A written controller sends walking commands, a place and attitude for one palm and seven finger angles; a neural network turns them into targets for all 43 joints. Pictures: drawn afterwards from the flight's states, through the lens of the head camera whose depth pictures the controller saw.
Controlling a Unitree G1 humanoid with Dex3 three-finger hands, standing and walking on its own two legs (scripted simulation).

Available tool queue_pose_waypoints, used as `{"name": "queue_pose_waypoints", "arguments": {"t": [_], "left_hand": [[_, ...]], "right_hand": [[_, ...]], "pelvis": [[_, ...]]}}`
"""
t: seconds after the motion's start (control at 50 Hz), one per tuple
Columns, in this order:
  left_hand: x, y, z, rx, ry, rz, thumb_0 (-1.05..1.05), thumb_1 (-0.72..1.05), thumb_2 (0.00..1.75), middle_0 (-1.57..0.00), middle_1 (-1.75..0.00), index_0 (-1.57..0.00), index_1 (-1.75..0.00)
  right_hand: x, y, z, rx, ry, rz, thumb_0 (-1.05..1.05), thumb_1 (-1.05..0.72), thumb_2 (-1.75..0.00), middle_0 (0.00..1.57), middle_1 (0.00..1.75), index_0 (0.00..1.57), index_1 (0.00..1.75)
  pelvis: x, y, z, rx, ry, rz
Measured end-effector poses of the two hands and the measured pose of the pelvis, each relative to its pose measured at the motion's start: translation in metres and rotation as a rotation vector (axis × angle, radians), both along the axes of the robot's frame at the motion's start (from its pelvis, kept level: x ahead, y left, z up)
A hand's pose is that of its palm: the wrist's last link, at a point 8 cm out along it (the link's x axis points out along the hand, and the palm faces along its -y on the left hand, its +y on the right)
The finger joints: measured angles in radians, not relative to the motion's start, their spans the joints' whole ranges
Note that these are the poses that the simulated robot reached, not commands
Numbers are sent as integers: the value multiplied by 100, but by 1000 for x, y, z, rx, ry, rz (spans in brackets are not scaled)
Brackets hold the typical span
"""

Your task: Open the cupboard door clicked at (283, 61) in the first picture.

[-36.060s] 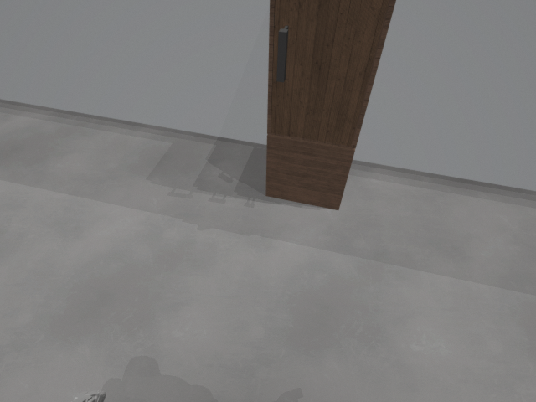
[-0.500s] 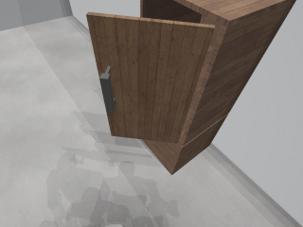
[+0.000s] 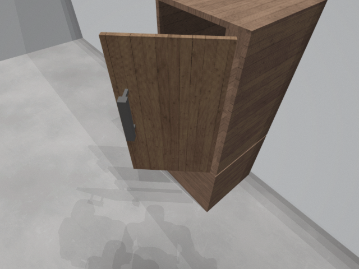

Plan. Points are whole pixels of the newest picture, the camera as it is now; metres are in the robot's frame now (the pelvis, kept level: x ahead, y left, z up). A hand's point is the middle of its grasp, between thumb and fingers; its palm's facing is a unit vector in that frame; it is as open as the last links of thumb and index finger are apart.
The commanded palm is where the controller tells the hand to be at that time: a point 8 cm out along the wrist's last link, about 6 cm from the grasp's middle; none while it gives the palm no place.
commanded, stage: come to a stop and stand still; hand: left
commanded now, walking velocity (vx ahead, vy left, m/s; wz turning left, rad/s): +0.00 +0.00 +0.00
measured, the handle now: (128, 115) +0.55 +0.20 +0.01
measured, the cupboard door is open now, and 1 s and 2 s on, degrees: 47 47 47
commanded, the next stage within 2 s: look again from close up in 0.18 s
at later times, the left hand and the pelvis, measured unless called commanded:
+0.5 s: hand out of the picture +0.03 +0.18 -0.17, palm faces +0.01 -0.98 -0.18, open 7.4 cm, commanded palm none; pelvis +0.02 +0.01 +0.00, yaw -1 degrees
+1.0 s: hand (93, 258) +0.17 +0.22 -0.09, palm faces +0.22 -0.96 -0.19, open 7.4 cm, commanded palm +0.14 +0.25 -0.06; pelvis +0.04 +0.02 +0.00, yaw +0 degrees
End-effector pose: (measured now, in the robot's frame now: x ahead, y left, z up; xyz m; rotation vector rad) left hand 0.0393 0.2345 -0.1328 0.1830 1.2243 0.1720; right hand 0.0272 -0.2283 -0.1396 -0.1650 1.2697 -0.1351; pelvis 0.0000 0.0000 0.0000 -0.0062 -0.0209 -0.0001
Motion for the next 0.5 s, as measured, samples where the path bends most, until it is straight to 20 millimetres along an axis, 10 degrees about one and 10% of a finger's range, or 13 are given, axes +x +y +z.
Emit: {"name": "queue_pose_waypoints", "arguments": {"t": [0.22, 0.5], "left_hand": [[-14, 5, -1, -10, 79, -5, 0, 90, 90, -20, -30, -20, -30], [-16, -4, -12, -57, 146, 8, 0, 91, 90, -20, -30, -20, -30]], "right_hand": [[-28, 16, -3, 27, 102, -7, 1, -91, -90, 20, 30, 20, 30], [4, 18, 1, -7, 86, -5, 1, -91, -90, 20, 30, 20, 30]], "pelvis": [[5, 8, 3, 7, 8, -4], [25, 14, 3, 3, 3, -13]]}}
